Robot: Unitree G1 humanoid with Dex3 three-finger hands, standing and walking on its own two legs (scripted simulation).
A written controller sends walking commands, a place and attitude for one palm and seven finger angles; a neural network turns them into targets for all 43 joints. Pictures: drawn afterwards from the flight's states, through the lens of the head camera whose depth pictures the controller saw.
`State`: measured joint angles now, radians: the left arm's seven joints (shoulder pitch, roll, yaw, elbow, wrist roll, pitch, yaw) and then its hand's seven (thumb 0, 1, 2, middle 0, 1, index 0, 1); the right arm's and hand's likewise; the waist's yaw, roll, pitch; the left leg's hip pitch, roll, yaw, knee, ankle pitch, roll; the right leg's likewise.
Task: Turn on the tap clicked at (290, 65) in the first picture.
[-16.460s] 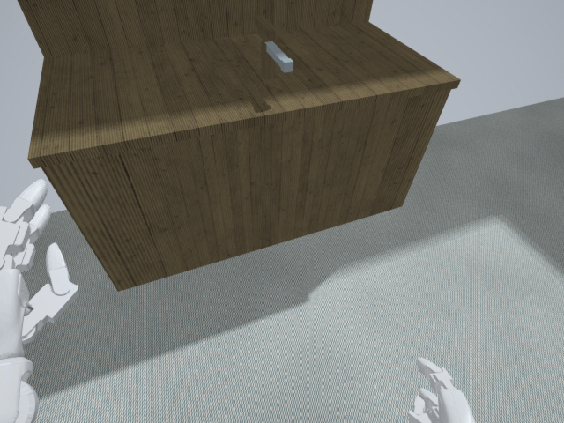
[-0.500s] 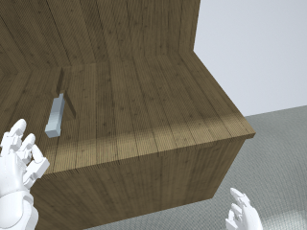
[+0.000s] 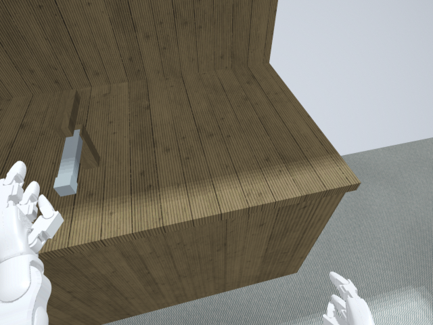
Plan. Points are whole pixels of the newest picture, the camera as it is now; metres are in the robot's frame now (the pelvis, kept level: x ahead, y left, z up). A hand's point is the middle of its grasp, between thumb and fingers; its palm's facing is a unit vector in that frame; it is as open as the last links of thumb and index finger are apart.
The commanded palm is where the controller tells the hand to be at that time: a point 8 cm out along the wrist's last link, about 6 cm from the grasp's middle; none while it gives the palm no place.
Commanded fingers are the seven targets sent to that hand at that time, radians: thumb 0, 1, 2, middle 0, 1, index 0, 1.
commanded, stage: reach beside the lever's end, fingers flat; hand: left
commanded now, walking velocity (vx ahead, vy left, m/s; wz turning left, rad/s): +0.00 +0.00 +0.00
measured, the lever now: (66, 185) +0.32 +0.32 +0.09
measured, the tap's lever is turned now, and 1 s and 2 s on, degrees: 0 0 6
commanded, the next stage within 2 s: push the lever round in 0.94 s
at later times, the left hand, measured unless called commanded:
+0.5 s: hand (46, 211) +0.27 +0.33 +0.09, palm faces +0.57 -0.81 -0.11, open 7.8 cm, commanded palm +0.22 +0.36 +0.08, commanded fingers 0.00 0.90 0.90 -0.15 -0.15 -0.15 -0.15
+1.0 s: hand (53, 204) +0.28 +0.33 +0.08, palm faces +0.57 -0.82 -0.11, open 7.8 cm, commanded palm +0.23 +0.36 +0.07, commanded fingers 0.00 0.90 0.90 -0.15 -0.15 -0.15 -0.15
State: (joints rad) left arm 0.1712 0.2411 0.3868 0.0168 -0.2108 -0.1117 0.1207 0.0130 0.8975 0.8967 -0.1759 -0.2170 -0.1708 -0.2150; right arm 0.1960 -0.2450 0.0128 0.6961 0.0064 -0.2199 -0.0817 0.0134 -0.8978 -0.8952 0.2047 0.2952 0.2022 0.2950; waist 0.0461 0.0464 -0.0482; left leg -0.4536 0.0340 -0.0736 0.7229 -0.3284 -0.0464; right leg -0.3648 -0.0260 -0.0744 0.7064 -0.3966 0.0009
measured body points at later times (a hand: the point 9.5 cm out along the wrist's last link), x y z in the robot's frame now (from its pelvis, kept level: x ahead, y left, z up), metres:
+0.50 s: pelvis +0.00 +0.00 -0.01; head +0.02 -0.01 +0.44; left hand +0.23 +0.37 +0.10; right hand +0.15 -0.25 -0.10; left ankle +0.03 +0.15 -0.72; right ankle -0.02 -0.12 -0.72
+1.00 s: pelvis -0.01 +0.00 -0.01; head +0.02 +0.00 +0.44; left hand +0.25 +0.37 +0.09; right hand +0.14 -0.24 -0.11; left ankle +0.03 +0.15 -0.72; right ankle -0.02 -0.12 -0.72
